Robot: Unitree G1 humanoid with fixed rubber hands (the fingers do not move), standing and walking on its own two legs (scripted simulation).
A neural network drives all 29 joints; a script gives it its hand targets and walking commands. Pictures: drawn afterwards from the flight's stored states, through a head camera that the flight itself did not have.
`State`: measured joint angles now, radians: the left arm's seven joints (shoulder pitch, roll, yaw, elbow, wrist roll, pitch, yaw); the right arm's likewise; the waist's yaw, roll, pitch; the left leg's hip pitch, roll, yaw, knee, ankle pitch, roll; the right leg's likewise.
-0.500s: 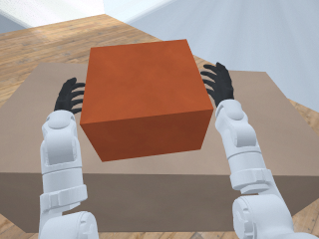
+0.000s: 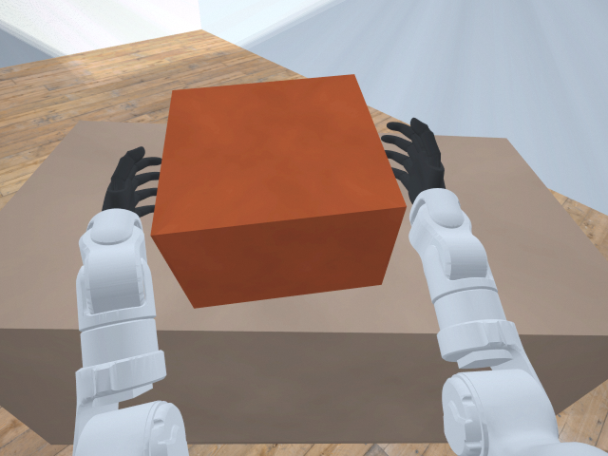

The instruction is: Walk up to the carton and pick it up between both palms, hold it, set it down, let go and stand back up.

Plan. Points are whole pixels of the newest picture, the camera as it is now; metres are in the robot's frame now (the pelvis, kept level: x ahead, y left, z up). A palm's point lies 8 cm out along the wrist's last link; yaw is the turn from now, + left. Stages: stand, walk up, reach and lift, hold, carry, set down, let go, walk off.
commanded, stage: hold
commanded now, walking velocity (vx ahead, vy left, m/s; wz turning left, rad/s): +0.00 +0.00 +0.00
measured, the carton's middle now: (276, 187) +0.45 +0.01 +0.13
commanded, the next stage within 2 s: none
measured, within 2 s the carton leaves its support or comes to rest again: neither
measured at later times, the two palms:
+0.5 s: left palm (126, 218) +0.34 +0.19 +0.17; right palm (424, 190) +0.36 -0.17 +0.20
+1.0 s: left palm (129, 209) +0.35 +0.19 +0.18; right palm (426, 185) +0.36 -0.18 +0.20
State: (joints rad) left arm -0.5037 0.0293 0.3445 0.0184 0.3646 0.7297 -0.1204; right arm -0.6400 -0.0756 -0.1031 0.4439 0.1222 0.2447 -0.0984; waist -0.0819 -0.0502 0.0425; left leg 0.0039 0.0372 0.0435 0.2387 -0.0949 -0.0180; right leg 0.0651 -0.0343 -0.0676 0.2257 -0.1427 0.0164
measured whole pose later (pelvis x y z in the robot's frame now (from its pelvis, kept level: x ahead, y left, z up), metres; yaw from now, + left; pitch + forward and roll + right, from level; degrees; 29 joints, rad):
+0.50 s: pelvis +0.00 +0.00 +0.00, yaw +0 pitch -9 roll +0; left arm -0.45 0.02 0.32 -0.05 0.35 0.75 -0.11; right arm -0.60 -0.09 -0.07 0.40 0.16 0.25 -0.11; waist -0.09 -0.05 0.06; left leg 0.01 0.04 0.05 0.25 -0.11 -0.02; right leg 0.08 -0.03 -0.07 0.22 -0.14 0.02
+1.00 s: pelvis +0.00 +0.00 +0.00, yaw +0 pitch -8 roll +0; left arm -0.51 0.02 0.35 0.02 0.36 0.74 -0.12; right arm -0.64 -0.09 -0.11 0.45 0.12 0.25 -0.09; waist -0.08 -0.05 0.05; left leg 0.01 0.04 0.05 0.23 -0.10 -0.02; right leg 0.06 -0.03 -0.06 0.22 -0.14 0.02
